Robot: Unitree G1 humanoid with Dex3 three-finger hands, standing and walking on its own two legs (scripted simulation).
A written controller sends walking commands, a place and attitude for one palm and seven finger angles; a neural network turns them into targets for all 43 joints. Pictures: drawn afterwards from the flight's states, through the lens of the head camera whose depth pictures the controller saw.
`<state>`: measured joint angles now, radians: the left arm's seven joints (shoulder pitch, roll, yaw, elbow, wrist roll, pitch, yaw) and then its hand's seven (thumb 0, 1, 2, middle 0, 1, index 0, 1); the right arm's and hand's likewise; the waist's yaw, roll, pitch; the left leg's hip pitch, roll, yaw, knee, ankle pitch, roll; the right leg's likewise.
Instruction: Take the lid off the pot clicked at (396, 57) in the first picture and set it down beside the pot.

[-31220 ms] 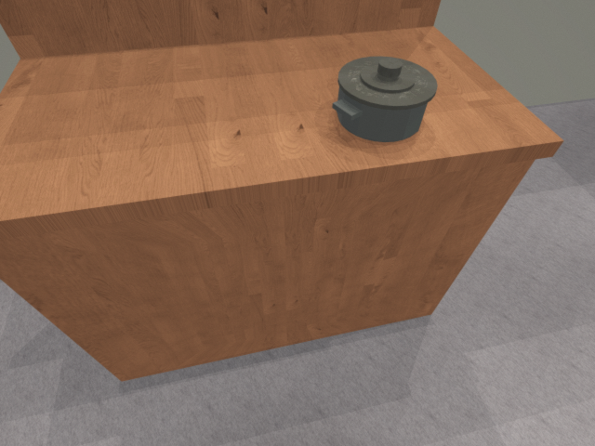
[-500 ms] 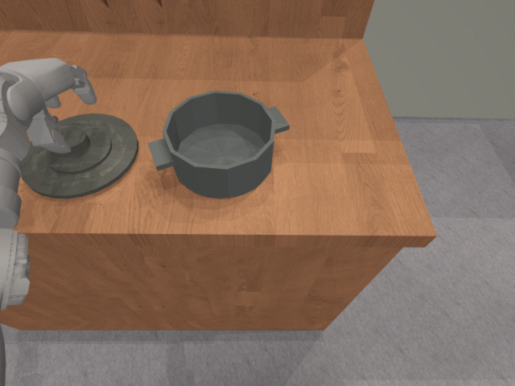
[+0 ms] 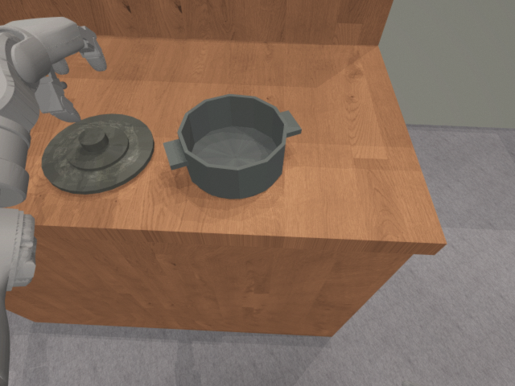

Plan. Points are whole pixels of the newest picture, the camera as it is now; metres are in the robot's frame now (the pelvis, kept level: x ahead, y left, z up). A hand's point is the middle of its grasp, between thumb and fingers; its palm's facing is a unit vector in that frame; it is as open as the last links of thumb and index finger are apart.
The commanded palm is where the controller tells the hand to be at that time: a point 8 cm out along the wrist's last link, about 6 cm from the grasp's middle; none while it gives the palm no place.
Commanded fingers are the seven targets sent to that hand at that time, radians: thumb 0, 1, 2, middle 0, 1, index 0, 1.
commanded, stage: raise the empty hand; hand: left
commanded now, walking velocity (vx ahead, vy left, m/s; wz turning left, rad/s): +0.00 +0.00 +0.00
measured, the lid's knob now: (93, 139) +0.50 +0.27 +0.09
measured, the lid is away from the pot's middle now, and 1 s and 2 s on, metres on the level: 0.24 0.24 0.24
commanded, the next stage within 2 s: draw the hand back to the body in 0.30 s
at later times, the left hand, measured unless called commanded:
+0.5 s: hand (59, 66) +0.48 +0.25 +0.23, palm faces -0.25 -0.07 -0.97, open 11.0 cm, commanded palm +0.46 +0.25 +0.29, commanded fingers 0.00 -0.10 0.84 -0.44 -0.69 -0.44 -0.69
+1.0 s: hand (61, 97) +0.41 +0.22 +0.24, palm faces +0.10 -0.65 -0.75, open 11.0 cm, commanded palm +0.37 +0.25 +0.29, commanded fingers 0.00 -0.08 0.84 -0.43 -0.68 -0.43 -0.68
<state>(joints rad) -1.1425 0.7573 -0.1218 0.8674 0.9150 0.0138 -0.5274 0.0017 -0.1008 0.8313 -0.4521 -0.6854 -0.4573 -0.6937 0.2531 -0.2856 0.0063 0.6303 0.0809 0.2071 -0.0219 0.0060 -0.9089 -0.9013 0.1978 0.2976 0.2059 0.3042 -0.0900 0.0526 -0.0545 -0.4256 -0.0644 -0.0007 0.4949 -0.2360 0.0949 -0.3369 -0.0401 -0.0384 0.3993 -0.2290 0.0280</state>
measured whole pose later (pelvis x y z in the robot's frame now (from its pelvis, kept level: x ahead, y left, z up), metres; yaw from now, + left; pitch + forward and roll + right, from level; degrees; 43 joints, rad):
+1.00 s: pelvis -0.01 -0.02 +0.01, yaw +0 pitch +2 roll -1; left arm -0.76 0.66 0.12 0.47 0.27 -0.02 -0.29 0.00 -0.10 0.83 -0.46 -0.69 -0.46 -0.69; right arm 0.18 -0.26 0.04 0.55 0.09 0.12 -0.04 0.01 -0.91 -0.90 0.20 0.30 0.20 0.30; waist 0.03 0.05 0.02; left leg -0.26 -0.05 -0.01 0.43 -0.21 0.06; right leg -0.20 -0.02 -0.04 0.39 -0.23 0.00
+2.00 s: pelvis -0.01 -0.05 +0.01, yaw -2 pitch -4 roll +0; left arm -0.05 0.39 0.42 -0.30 -0.14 -0.10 0.08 0.01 0.84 0.89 -0.22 -0.31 -0.22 -0.32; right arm 0.13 -0.22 0.04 0.65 0.04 -0.05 -0.07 0.01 -0.91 -0.90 0.20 0.30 0.21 0.30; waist 0.06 0.06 0.03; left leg -0.11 -0.01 0.01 0.42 -0.23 0.02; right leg -0.06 0.02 -0.01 0.38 -0.24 -0.02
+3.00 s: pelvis -0.02 -0.02 +0.00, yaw -2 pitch +0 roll -2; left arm 0.36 0.44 0.50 -0.70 -0.09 -0.21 0.09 0.01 0.88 0.90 -0.21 -0.30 -0.21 -0.31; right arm 0.14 -0.23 0.01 0.59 0.03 -0.01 -0.04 0.01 -0.91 -0.90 0.20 0.30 0.21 0.30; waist 0.02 0.02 0.04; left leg -0.25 -0.01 0.01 0.48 -0.22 0.05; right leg -0.16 0.01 -0.02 0.35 -0.19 0.02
